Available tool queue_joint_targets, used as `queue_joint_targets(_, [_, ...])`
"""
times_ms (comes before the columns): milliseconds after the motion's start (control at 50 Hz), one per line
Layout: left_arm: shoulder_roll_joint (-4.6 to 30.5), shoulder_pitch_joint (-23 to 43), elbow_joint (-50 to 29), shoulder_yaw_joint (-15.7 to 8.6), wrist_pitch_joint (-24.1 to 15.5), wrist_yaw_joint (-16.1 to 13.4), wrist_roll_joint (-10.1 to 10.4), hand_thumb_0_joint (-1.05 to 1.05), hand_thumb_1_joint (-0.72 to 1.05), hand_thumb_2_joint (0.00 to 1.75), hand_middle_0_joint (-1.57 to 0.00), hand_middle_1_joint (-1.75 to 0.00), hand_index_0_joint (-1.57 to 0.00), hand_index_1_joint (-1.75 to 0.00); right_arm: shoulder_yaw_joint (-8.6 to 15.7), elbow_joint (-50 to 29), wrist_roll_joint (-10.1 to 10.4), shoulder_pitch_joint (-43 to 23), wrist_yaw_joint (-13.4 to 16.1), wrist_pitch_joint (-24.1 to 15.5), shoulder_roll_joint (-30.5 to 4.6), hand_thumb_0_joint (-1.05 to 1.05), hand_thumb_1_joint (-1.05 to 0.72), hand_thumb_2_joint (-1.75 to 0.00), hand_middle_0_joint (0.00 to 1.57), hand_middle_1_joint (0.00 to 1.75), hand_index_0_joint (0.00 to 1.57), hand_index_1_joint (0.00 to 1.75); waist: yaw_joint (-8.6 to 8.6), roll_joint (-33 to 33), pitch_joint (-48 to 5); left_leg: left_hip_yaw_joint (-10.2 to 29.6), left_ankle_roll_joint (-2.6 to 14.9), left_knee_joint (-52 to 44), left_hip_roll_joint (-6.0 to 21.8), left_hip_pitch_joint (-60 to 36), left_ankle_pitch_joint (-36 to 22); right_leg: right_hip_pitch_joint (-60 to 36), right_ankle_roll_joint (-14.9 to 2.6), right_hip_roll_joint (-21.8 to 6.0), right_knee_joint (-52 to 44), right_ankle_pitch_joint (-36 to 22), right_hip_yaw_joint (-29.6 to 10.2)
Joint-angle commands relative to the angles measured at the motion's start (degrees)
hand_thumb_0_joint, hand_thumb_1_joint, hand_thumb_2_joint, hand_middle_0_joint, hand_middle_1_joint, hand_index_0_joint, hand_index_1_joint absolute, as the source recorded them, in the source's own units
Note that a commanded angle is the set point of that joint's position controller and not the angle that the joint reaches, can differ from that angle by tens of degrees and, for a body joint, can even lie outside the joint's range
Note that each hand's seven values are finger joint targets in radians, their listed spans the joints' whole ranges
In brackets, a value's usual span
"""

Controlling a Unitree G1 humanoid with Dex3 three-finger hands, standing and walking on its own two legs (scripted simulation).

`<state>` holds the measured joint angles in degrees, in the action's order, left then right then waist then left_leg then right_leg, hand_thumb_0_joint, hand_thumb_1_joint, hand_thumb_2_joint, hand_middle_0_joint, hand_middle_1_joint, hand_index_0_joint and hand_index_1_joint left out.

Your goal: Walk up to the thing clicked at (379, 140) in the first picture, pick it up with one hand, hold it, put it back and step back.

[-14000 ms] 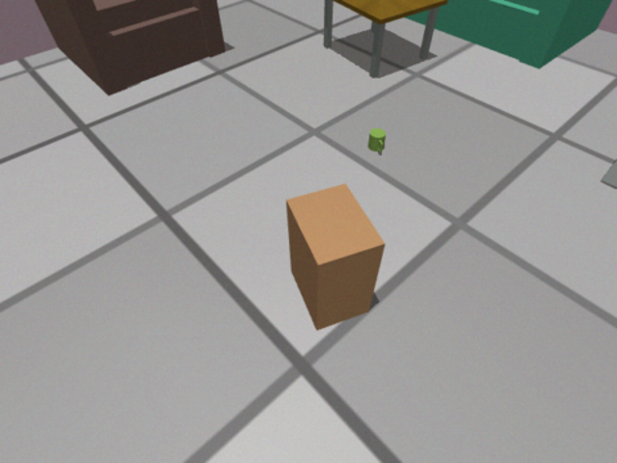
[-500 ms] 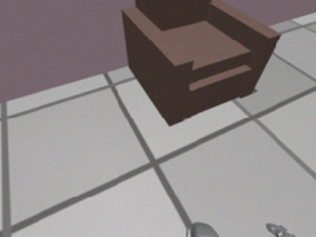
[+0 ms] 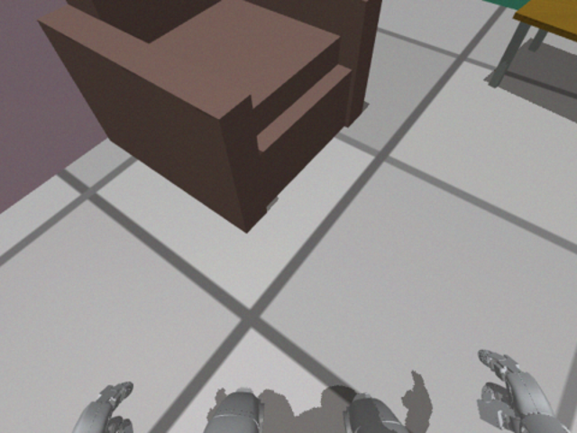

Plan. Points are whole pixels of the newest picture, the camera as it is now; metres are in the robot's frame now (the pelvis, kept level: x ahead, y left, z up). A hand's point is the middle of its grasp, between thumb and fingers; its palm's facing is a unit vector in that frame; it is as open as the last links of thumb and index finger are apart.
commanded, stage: walk up
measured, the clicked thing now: out of the picture +0.64 -1.46 -0.70
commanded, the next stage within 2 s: none
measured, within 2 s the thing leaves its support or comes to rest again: neither
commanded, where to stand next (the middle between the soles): +0.06 -0.06 m, yaw -77 degrees
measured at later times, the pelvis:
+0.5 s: pelvis -0.03 +0.02 +0.00, yaw -31 degrees
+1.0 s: pelvis +0.01 +0.00 +0.03, yaw -54 degrees
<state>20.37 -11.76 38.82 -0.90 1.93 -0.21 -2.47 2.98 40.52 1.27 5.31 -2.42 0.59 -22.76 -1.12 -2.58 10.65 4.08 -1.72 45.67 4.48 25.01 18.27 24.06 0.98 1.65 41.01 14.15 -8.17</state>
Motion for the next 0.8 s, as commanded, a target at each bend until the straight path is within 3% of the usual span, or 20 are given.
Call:
queue_joint_targets(0, [9.9,2.0,-10.4,-6.4,0.8,0.2,-1.1,0.00,0.90,0.90,-0.20,-0.30,-0.20,-0.30,7.3,-0.7,-2.6,14.6,4.5,-0.6,-20.5,0.00,-0.90,-0.90,0.20,0.30,0.20,0.30,5.10,-13.0,-14.8,20.7,10.41,-23.7,22.4,-16.4,-19.6,16.8,-0.84,4.9,20.4,18.4,-0.6])
queue_joint_targets(20, [14.8,-2.0,-7.7,-7.6,2.2,0.1,-1.3,0.00,0.90,0.90,-0.20,-0.30,-0.20,-0.30,8.0,-3.6,-1.4,6.7,4.4,-0.1,-22.7,0.00,-0.90,-0.90,0.20,0.30,0.20,0.30,3.46,-10.4,-15.6,25.6,18.56,-28.2,30.7,-9.1,-16.2,11.0,0.35,2.2,30.0,20.3,0.0])
queue_joint_targets(40, [16.5,-0.5,-6.8,-8.5,2.6,0.8,-1.9,0.00,0.90,0.90,-0.20,-0.30,-0.20,-0.30,8.0,-4.7,-1.7,2.7,5.1,-0.3,-21.3,0.00,-0.90,-0.90,0.20,0.30,0.20,0.30,2.07,-5.6,-12.6,24.3,19.15,-28.4,29.6,-7.1,-15.1,11.9,1.08,-0.5,36.0,17.2,0.8])
queue_joint_targets(80, [15.5,0.0,-5.8,-9.7,3.0,2.9,-1.2,0.00,0.90,0.90,-0.20,-0.30,-0.20,-0.30,7.0,-3.2,-2.3,2.3,6.2,-1.1,-17.1,0.00,-0.90,-0.90,0.20,0.30,0.20,0.30,0.23,-3.9,-9.6,8.6,13.45,-25.7,20.1,-5.4,-8.7,12.3,1.10,-3.2,36.8,8.2,-0.3])
queue_joint_targets(120, [14.4,-3.4,-5.1,-9.6,3.0,5.5,-0.6,0.00,0.90,0.90,-0.20,-0.30,-0.20,-0.30,7.2,-1.8,-2.7,3.3,6.4,-1.9,-16.8,0.00,-0.90,-0.90,0.20,0.30,0.20,0.30,-0.14,-8.4,-12.2,0.6,11.11,-22.7,15.6,-11.8,-7.8,12.2,1.74,-5.2,28.9,5.7,1.5])
queue_joint_targets(260, [13.1,4.0,-8.3,-8.3,1.9,7.1,-0.6,0.00,0.90,0.90,-0.20,-0.30,-0.20,-0.30,8.2,0.3,-2.9,13.4,5.6,-3.5,-20.2,0.00,-0.90,-0.90,0.20,0.30,0.20,0.30,4.23,-9.0,-15.0,-7.4,13.09,-18.5,21.9,-23.0,-21.1,11.2,0.08,-7.5,11.9,13.9,7.3])
queue_joint_targets(320, [13.4,-1.6,-4.9,-8.3,1.3,6.6,-0.1,0.00,0.90,0.90,-0.20,-0.30,-0.20,-0.30,7.9,-0.6,-2.8,9.4,4.6,-3.3,-20.6,0.00,-0.90,-0.90,0.20,0.30,0.20,0.30,1.69,-10.2,-15.4,-11.0,10.98,-17.4,20.8,-14.1,-11.0,0.5,-1.29,-5.3,4.5,11.0,11.5])
queue_joint_targets(360, [14.7,-10.9,-1.7,-9.0,0.9,6.2,-0.4,0.00,0.90,0.90,-0.20,-0.30,-0.20,-0.30,7.4,-0.8,-2.8,6.1,4.0,-2.7,-20.2,0.00,-0.90,-0.90,0.20,0.30,0.20,0.30,-3.77,-6.8,-17.7,-15.7,7.97,-8.8,16.8,-7.8,-2.0,-11.4,-2.81,-2.6,-5.5,7.1,14.5])
queue_joint_targets(380, [17.9,-14.7,0.0,-10.1,0.4,5.7,-0.9,0.00,0.90,0.90,-0.20,-0.30,-0.20,-0.30,6.1,-0.7,-2.8,6.2,3.8,-2.3,-16.8,0.00,-0.90,-0.90,0.20,0.30,0.20,0.30,-6.75,3.8,-16.8,-18.0,4.78,2.4,11.8,1.0,4.5,-19.0,-5.46,-2.3,-10.1,8.2,9.5])
queue_joint_targets(400, [23.4,-15.8,-1.0,-11.2,0.3,5.1,-1.4,0.00,0.90,0.90,-0.20,-0.30,-0.20,-0.30,4.0,-2.0,-2.1,6.2,3.7,-2.2,-12.0,0.00,-0.90,-0.90,0.20,0.30,0.20,0.30,-8.41,22.5,-11.6,-18.7,1.39,16.5,3.0,18.2,22.3,-20.9,-10.88,-12.0,-18.2,12.6,-14.6])
queue_joint_targets(420, [26.2,-10.8,-3.9,-10.9,0.5,4.7,-1.0,0.00,0.90,0.90,-0.20,-0.30,-0.20,-0.30,4.2,-4.6,-0.9,-1.2,4.5,-2.4,-13.9,0.00,-0.90,-0.90,0.20,0.30,0.20,0.30,-7.97,24.5,-8.4,-10.5,0.08,17.5,-1.2,20.7,22.3,-13.1,-16.76,-15.2,-27.3,15.0,-29.4])
queue_joint_targets(500, [21.7,-1.1,-5.7,-8.6,-0.1,2.6,0.7,0.00,0.90,0.90,-0.20,-0.30,-0.20,-0.30,4.6,4.1,-0.4,11.0,4.1,-3.3,-16.7,0.00,-0.90,-0.90,0.20,0.30,0.20,0.30,0.34,14.0,-12.5,-6.3,0.91,12.0,1.7,10.0,7.7,-12.2,-12.91,-9.7,-16.8,9.0,-15.1])
queue_joint_targets(540, [20.0,-0.5,-5.0,-7.6,-0.8,2.2,1.2,0.00,0.90,0.90,-0.20,-0.30,-0.20,-0.30,4.0,3.0,-0.1,10.9,3.0,-3.0,-15.1,0.00,-0.90,-0.90,0.20,0.30,0.20,0.30,0.57,15.0,-12.8,-6.4,1.16,9.8,-2.6,4.9,7.3,-8.1,-13.26,-8.3,-17.7,10.1,-16.0])
queue_joint_targets(620, [20.0,-0.7,-3.1,-6.7,-1.9,0.7,1.3,0.00,0.90,0.90,-0.20,-0.30,-0.20,-0.30,3.3,1.4,-0.8,10.2,2.4,-3.1,-13.6,0.00,-0.90,-0.90,0.20,0.30,0.20,0.30,1.61,10.4,-8.0,-2.3,3.37,2.4,-3.6,-1.5,5.6,0.6,-13.95,-11.4,-16.9,7.7,-21.4])
queue_joint_targets(660, [18.5,4.5,-2.8,-5.8,-1.8,0.2,2.2,0.00,0.90,0.90,-0.20,-0.30,-0.20,-0.30,3.8,2.9,-1.8,16.7,2.8,-3.5,-12.9,0.00,-0.90,-0.90,0.20,0.30,0.20,0.30,6.92,10.4,-7.8,-1.7,4.57,-6.9,-3.5,-15.9,-1.0,11.9,-10.39,-9.9,-10.9,6.9,-18.8])
queue_joint_targets(680, [14.5,3.7,-2.8,-4.7,-1.6,-0.1,2.8,0.00,0.90,0.90,-0.20,-0.30,-0.20,-0.30,4.6,3.2,-2.7,19.2,3.2,-3.9,-14.7,0.00,-0.90,-0.90,0.20,0.30,0.20,0.30,8.11,2.4,-7.3,5.0,4.43,-18.3,-0.1,-19.9,6.1,15.8,-6.61,-4.4,-2.1,7.2,-12.8])
queue_joint_targets(700, [10.1,-0.7,-1.9,-3.4,-1.6,-0.2,3.2,0.00,0.90,0.90,-0.20,-0.30,-0.20,-0.30,5.6,2.2,-3.5,16.8,3.5,-4.3,-19.3,0.00,-0.90,-0.90,0.20,0.30,0.20,0.30,5.46,-11.2,-6.8,24.4,5.45,-31.9,13.3,-19.5,19.8,18.9,-2.30,6.5,12.6,12.4,-2.9])
queue_joint_targets(720, [15.2,-4.4,-0.3,-4.0,-1.8,-1.1,2.2,0.00,0.90,0.90,-0.20,-0.30,-0.20,-0.30,6.0,0.7,-2.7,11.9,3.2,-4.4,-21.3,0.00,-0.90,-0.90,0.20,0.30,0.20,0.30,2.94,-6.3,-6.4,32.7,8.03,-35.6,22.4,-13.1,23.0,17.6,-1.24,3.6,19.5,13.3,-2.1])
queue_joint_targets(740, [17.8,-3.9,1.1,-4.7,-2.0,-1.2,1.8,0.00,0.90,0.90,-0.20,-0.30,-0.20,-0.30,6.0,0.3,-2.6,9.3,2.9,-4.5,-20.2,0.00,-0.90,-0.90,0.20,0.30,0.20,0.30,2.06,-2.9,-3.5,31.2,7.89,-36.5,22.1,-7.6,23.2,14.8,-1.24,1.3,22.5,11.7,-2.3])
queue_joint_targets(780, [17.9,-3.6,3.3,-5.7,-2.2,-0.2,2.4,0.00,0.90,0.90,-0.20,-0.30,-0.20,-0.30,5.0,1.0,-3.0,8.7,2.8,-5.0,-16.8,0.00,-0.90,-0.90,0.20,0.30,0.20,0.30,1.74,-3.0,-3.8,18.8,4.95,-35.0,15.2,-7.9,16.5,11.3,-0.73,-0.9,21.0,7.2,-1.8])
